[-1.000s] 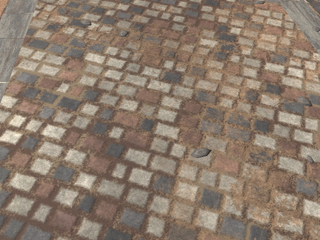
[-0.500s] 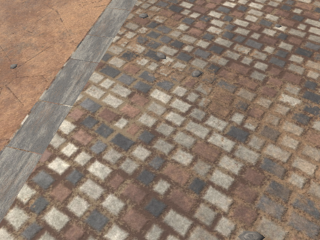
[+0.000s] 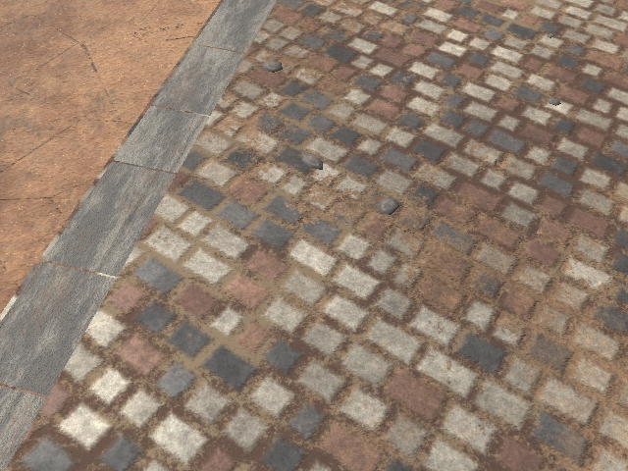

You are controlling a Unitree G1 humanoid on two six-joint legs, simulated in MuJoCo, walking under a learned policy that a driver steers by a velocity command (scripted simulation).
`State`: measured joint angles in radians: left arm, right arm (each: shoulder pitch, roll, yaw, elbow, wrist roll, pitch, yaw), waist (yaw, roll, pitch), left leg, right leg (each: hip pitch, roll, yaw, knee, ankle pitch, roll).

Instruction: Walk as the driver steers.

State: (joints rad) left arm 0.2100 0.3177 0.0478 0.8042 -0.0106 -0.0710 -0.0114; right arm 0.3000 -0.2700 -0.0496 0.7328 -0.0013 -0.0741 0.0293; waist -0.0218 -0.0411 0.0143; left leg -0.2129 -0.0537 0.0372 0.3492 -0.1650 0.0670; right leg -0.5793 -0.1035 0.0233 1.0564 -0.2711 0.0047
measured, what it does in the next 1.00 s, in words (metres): walks ahead: right foot, then left foot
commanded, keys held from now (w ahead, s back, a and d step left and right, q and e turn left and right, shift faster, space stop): w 0.60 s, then w+e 0.40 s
